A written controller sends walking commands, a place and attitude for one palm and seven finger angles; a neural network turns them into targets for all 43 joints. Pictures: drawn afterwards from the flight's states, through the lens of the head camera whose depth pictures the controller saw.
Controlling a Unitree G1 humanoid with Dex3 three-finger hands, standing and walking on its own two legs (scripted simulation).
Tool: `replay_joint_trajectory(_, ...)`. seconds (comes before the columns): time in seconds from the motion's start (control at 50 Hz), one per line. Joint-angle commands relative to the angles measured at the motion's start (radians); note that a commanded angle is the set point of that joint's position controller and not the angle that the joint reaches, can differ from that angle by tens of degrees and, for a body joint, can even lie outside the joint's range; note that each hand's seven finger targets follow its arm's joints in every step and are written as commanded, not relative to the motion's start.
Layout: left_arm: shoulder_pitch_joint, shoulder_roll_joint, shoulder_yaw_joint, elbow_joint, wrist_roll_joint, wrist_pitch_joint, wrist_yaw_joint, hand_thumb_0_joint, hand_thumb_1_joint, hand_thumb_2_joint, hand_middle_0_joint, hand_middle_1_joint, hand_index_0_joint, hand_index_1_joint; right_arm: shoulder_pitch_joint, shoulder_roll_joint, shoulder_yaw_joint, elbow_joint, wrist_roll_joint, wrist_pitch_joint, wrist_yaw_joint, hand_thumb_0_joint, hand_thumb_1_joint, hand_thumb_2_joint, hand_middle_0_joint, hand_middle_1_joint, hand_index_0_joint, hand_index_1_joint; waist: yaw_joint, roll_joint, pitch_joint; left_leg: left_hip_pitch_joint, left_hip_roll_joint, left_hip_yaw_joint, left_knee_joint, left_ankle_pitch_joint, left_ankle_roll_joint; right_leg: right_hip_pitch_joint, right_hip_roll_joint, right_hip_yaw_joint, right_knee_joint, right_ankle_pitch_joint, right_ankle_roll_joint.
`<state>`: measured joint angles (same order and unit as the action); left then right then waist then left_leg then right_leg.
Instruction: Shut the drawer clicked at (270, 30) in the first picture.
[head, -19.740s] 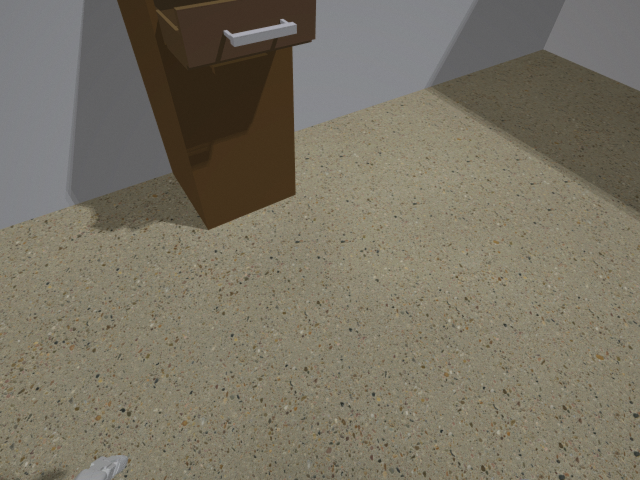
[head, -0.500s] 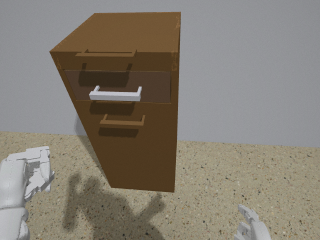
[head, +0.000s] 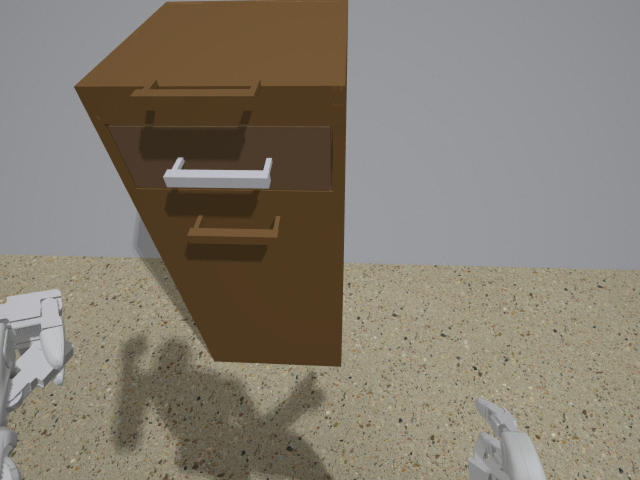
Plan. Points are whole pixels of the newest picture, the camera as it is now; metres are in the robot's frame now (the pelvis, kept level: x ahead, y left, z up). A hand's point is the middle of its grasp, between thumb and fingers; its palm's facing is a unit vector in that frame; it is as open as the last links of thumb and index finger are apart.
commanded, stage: step back with the hand held close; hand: left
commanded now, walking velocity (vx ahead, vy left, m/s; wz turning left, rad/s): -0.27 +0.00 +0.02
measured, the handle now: (220, 171) +0.59 +0.24 +0.06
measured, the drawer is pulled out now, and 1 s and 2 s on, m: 0.00 0.00 0.00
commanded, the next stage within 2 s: stop stepping back and stand still in 1.10 s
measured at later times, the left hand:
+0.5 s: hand (20, 434) +0.12 +0.26 +0.15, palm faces +0.42 -0.77 -0.48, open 3.3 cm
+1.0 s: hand out of the picture +0.05 +0.24 +0.15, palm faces +0.35 -0.81 -0.47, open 3.3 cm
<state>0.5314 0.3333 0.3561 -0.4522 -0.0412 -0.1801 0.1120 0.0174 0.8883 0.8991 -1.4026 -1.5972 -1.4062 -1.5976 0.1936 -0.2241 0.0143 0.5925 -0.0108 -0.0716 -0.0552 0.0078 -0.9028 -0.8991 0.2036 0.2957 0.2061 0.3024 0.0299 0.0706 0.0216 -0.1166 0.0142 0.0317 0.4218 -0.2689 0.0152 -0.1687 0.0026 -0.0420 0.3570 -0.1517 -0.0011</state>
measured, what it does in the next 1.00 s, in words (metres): walks backwards: right foot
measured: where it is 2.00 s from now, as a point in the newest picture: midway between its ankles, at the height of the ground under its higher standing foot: outside the picture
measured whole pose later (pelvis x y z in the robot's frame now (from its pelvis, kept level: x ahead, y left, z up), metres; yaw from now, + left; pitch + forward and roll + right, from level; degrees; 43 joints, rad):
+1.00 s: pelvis -0.15 +0.00 -0.02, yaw +2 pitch +3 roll -3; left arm 0.60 0.39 0.38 -0.60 -0.01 -0.31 0.13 0.02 0.89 0.90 -1.40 -1.60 -1.41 -1.60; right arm 0.18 -0.20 -0.02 0.61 -0.01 -0.11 -0.06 0.01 -0.90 -0.90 0.20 0.30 0.21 0.30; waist -0.01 0.01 0.05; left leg -0.51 0.02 -0.01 0.53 -0.06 0.02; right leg -0.32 0.08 0.07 0.57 -0.29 0.01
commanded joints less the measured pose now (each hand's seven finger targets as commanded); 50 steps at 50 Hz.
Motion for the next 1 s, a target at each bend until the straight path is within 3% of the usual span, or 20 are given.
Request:
replay_joint_trajectory(0.0, 0.055, 0.144, 0.082, -0.168, -0.003, -0.058, 0.01, 0.0, 0.9, 0.9, -1.4, -1.6, -1.4, -1.6, -0.1, -0.116, -0.062, -0.163, 0.003, -0.009, -0.006, 0.0, -0.9, -0.9, 0.2, 0.3, 0.2, 0.3, -0.018, -0.045, -0.121, -0.099, 0.029, -0.051, -0.055, 0.268, 0.014, 0.08, -0.067, 0.079, -0.018, 0.239, -0.008)
replay_joint_trajectory(0.1, 0.101, 0.205, 0.14, -0.255, -0.005, -0.072, 0.029, 0.0, 0.9, 0.9, -1.4, -1.6, -1.4, -1.6, -0.11, -0.108, -0.074, -0.2, 0.014, 0.014, -0.015, 0.0, -0.9, -0.9, 0.2, 0.3, 0.2, 0.3, -0.011, -0.054, -0.214, -0.142, 0.039, -0.067, -0.048, 0.327, 0.013, 0.128, -0.059, 0.059, 0.062, 0.321, 0.005)
replay_joint_trajectory(0.18, 0.106, 0.213, 0.148, -0.299, 0.0, -0.078, 0.038, 0.0, 0.9, 0.9, -1.4, -1.6, -1.4, -1.6, -0.104, -0.109, -0.077, -0.211, 0.015, 0.011, -0.027, 0.0, -0.9, -0.9, 0.2, 0.3, 0.2, 0.3, -0.014, -0.018, -0.204, -0.208, 0.049, -0.083, -0.054, 0.296, 0.019, 0.132, -0.048, 0.057, 0.11, 0.318, 0.013)
replay_joint_trajectory(0.24, 0.096, 0.205, 0.142, -0.309, 0.012, -0.082, 0.038, 0.0, 0.9, 0.9, -1.4, -1.6, -1.4, -1.6, -0.099, -0.124, -0.081, -0.211, 0.01, 0.0, -0.032, 0.0, -0.9, -0.9, 0.2, 0.3, 0.2, 0.3, -0.014, 0.055, -0.181, -0.297, 0.075, -0.105, -0.09, 0.235, 0.035, 0.16, -0.023, 0.049, 0.178, 0.281, 0.022)
replay_joint_trajectory(0.32, 0.079, 0.177, 0.126, -0.28, 0.025, -0.082, 0.037, 0.0, 0.9, 0.9, -1.4, -1.6, -1.4, -1.6, -0.088, -0.124, -0.081, -0.212, 0.012, -0.017, -0.03, 0.0, -0.9, -0.9, 0.2, 0.3, 0.2, 0.3, -0.017, 0.046, -0.113, -0.476, 0.113, -0.127, -0.133, 0.021, 0.068, 0.198, -0.013, 0.06, 0.269, 0.205, 0.025)
replay_joint_trajectory(0.42, 0.027, 0.17, 0.122, -0.271, 0.041, -0.099, 0.039, 0.0, 0.9, 0.9, -1.4, -1.6, -1.4, -1.6, -0.071, -0.126, -0.079, -0.211, 0.013, -0.04, -0.03, 0.0, -0.9, -0.9, 0.2, 0.3, 0.2, 0.3, -0.032, -0.03, -0.044, -0.609, 0.095, -0.135, -0.114, -0.278, 0.084, 0.173, -0.027, 0.121, 0.246, 0.122, 0.017)
replay_joint_trajectory(0.52, -0.012, 0.187, 0.117, -0.3, 0.036, -0.115, 0.048, 0.0, 0.9, 0.9, -1.4, -1.6, -1.4, -1.6, -0.046, -0.113, -0.078, -0.196, 0.003, -0.05, -0.023, 0.0, -0.9, -0.9, 0.2, 0.3, 0.2, 0.3, -0.042, -0.174, -0.054, -0.385, 0.0, -0.078, 0.124, -0.246, 0.039, -0.128, -0.134, 0.271, -0.034, -0.227, -0.041)
replay_joint_trajectory(0.56, -0.006, 0.2, 0.121, -0.314, 0.028, -0.123, 0.059, 0.0, 0.9, 0.9, -1.4, -1.6, -1.4, -1.6, -0.045, -0.099, -0.071, -0.18, -0.002, -0.046, -0.024, 0.0, -0.9, -0.9, 0.2, 0.3, 0.2, 0.3, -0.044, -0.185, -0.082, -0.244, -0.017, -0.062, 0.204, -0.177, 0.019, -0.261, -0.176, 0.27, -0.1, -0.323, -0.064)
replay_joint_trajectory(0.6, 0.011, 0.201, 0.121, -0.327, 0.023, -0.13, 0.067, 0.0, 0.9, 0.9, -1.4, -1.6, -1.4, -1.6, -0.042, -0.1, -0.066, -0.175, -0.004, -0.044, -0.026, 0.0, -0.9, -0.9, 0.2, 0.3, 0.2, 0.3, -0.05, -0.141, -0.107, -0.199, -0.013, -0.073, 0.163, -0.152, 0.017, -0.283, -0.16, 0.217, -0.074, -0.316, -0.053)
replay_joint_trajectory(0.64, 0.028, 0.208, 0.132, -0.335, 0.024, -0.136, 0.075, 0.0, 0.9, 0.9, -1.4, -1.6, -1.4, -1.6, -0.054, -0.115, -0.068, -0.18, -0.002, -0.042, -0.034, 0.0, -0.9, -0.9, 0.2, 0.3, 0.2, 0.3, -0.052, -0.03, -0.092, -0.282, 0.031, -0.14, 0.035, -0.214, 0.035, -0.236, -0.091, 0.156, 0.011, -0.304, -0.023)
replay_joint_trajectory(0.66, 0.041, 0.206, 0.141, -0.337, 0.031, -0.142, 0.078, 0.0, 0.9, 0.9, -1.4, -1.6, -1.4, -1.6, -0.063, -0.121, -0.069, -0.186, 0.0, -0.047, -0.038, 0.0, -0.9, -0.9, 0.2, 0.3, 0.2, 0.3, -0.05, 0.038, -0.09, -0.394, 0.085, -0.191, -0.056, -0.289, 0.062, -0.141, -0.044, 0.124, 0.113, -0.267, -0.001)
replay_joint_trajectory(0.68, 0.047, 0.202, 0.156, -0.34, 0.042, -0.147, 0.079, 0.0, 0.9, 0.9, -1.4, -1.6, -1.4, -1.6, -0.074, -0.134, -0.071, -0.194, -0.002, -0.057, -0.041, 0.0, -0.9, -0.9, 0.2, 0.3, 0.2, 0.3, -0.044, 0.144, -0.09, -0.603, 0.165, -0.279, -0.197, -0.404, 0.103, 0.047, 0.018, 0.088, 0.298, -0.166, 0.021)
replay_joint_trajectory(0.7, 0.052, 0.202, 0.169, -0.344, 0.055, -0.151, 0.077, 0.0, 0.9, 0.9, -1.4, -1.6, -1.4, -1.6, -0.08, -0.131, -0.076, -0.201, 0.004, -0.066, -0.042, 0.0, -0.9, -0.9, 0.2, 0.3, 0.2, 0.3, -0.031, 0.195, -0.11, -0.742, 0.237, -0.348, -0.278, -0.475, 0.136, 0.19, 0.062, 0.061, 0.477, -0.071, 0.034)
replay_joint_trajectory(0.72, 0.044, 0.206, 0.172, -0.348, 0.061, -0.153, 0.072, 0.0, 0.9, 0.9, -1.4, -1.6, -1.4, -1.6, -0.074, -0.121, -0.081, -0.204, 0.003, -0.071, -0.041, 0.0, -0.9, -0.9, 0.2, 0.3, 0.2, 0.3, -0.025, 0.177, -0.114, -0.758, 0.261, -0.346, -0.275, -0.427, 0.142, 0.206, 0.065, 0.066, 0.538, -0.062, 0.036)
replay_joint_trajectory(0.76, 0.062, 0.217, 0.18, -0.349, 0.059, -0.159, 0.064, 0.0, 0.9, 0.9, -1.4, -1.6, -1.4, -1.6, -0.077, -0.12, -0.09, -0.209, 0.002, -0.085, -0.038, 0.0, -0.9, -0.9, 0.2, 0.3, 0.2, 0.3, -0.022, 0.094, -0.12, -0.714, 0.251, -0.31, -0.201, -0.329, 0.143, 0.183, 0.069, 0.089, 0.499, -0.089, 0.03)
replay_joint_trajectory(0.8, 0.1, 0.201, 0.176, -0.298, 0.061, -0.168, 0.055, 0.0, 0.9, 0.9, -1.4, -1.6, -1.4, -1.6, -0.071, -0.124, -0.092, -0.199, 0.004, -0.1, -0.033, 0.0, -0.9, -0.9, 0.2, 0.3, 0.2, 0.3, -0.025, 0.043, -0.063, -0.733, 0.199, -0.26, -0.127, -0.335, 0.128, 0.178, 0.059, 0.114, 0.354, -0.074, 0.02)
replay_joint_trajectory(0.84, 0.093, 0.188, 0.156, -0.302, 0.056, -0.18, 0.041, 0.0, 0.9, 0.9, -1.4, -1.6, -1.4, -1.6, -0.071, -0.132, -0.091, -0.184, -0.004, -0.114, -0.029, 0.0, -0.9, -0.9, 0.2, 0.3, 0.2, 0.3, -0.044, 0.014, -0.015, -0.629, 0.107, -0.19, -0.022, -0.249, 0.079, 0.061, 0.008, 0.191, 0.176, 0.075, -0.01)
replay_joint_trajectory(0.88, 0.077, 0.22, 0.15, -0.326, 0.015, -0.201, 0.037, 0.0, 0.9, 0.9, -1.4, -1.6, -1.4, -1.6, -0.054, -0.099, -0.07, -0.135, -0.008, -0.107, -0.014, 0.0, -0.9, -0.9, 0.2, 0.3, 0.2, 0.3, -0.056, -0.049, -0.096, -0.259, 0.047, -0.099, 0.112, 0.16, 0.007, -0.194, -0.11, 0.273, 0.076, 0.257, -0.058)
replay_joint_trajectory(0.94, 0.079, 0.248, 0.15, -0.403, 0.007, -0.206, 0.038, 0.0, 0.9, 0.9, -1.4, -1.6, -1.4, -1.6, -0.035, -0.098, -0.085, -0.124, 0.004, -0.109, -0.017, 0.0, -0.9, -0.9, 0.2, 0.3, 0.2, 0.3, -0.05, -0.052, -0.364, 0.061, 0.065, -0.057, 0.132, 0.558, 0.008, -0.163, -0.042, 0.161, 0.137, 0.427, 0.025)
replay_joint_trajectory(0.98, 0.142, 0.266, 0.175, -0.414, -0.005, -0.197, 0.032, 0.0, 0.9, 0.9, -1.4, -1.6, -1.4, -1.6, -0.06, -0.1, -0.085, -0.152, 0.004, -0.099, -0.02, 0.0, -0.9, -0.9, 0.2, 0.3, 0.2, 0.3, -0.031, -0.012, -0.382, 0.05, 0.106, -0.098, 0.077, 0.517, 0.037, -0.139, 0.008, 0.116, 0.165, 0.212, 0.035)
